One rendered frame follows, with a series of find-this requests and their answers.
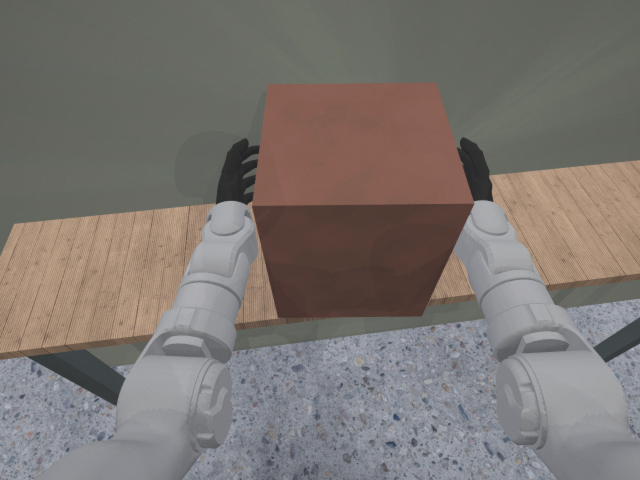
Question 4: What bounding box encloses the robot left hand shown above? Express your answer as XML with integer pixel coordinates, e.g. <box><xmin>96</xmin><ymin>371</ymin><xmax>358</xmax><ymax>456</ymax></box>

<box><xmin>216</xmin><ymin>138</ymin><xmax>260</xmax><ymax>205</ymax></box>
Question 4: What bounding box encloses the robot right hand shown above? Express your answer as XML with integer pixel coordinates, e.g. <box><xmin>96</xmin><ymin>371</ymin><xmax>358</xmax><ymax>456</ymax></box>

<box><xmin>457</xmin><ymin>137</ymin><xmax>493</xmax><ymax>202</ymax></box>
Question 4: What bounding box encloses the left robot upper arm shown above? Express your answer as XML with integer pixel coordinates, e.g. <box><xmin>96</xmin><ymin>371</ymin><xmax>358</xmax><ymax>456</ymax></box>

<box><xmin>34</xmin><ymin>355</ymin><xmax>233</xmax><ymax>480</ymax></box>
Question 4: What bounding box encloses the table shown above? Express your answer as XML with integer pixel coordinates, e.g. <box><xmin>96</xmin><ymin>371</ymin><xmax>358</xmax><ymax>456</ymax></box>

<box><xmin>0</xmin><ymin>160</ymin><xmax>640</xmax><ymax>406</ymax></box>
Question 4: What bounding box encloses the robot left forearm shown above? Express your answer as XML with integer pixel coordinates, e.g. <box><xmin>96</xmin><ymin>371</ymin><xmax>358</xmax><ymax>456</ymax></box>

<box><xmin>116</xmin><ymin>201</ymin><xmax>259</xmax><ymax>430</ymax></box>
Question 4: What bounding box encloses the right robot upper arm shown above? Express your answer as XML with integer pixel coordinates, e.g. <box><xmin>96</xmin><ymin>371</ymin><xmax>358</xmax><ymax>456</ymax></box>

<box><xmin>496</xmin><ymin>350</ymin><xmax>640</xmax><ymax>480</ymax></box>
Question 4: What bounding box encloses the robot right forearm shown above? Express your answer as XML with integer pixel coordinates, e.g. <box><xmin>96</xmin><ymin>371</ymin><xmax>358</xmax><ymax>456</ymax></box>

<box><xmin>454</xmin><ymin>200</ymin><xmax>629</xmax><ymax>428</ymax></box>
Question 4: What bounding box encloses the carton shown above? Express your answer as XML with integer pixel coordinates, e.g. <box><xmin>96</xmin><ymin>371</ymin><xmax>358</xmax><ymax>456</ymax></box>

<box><xmin>252</xmin><ymin>83</ymin><xmax>474</xmax><ymax>318</ymax></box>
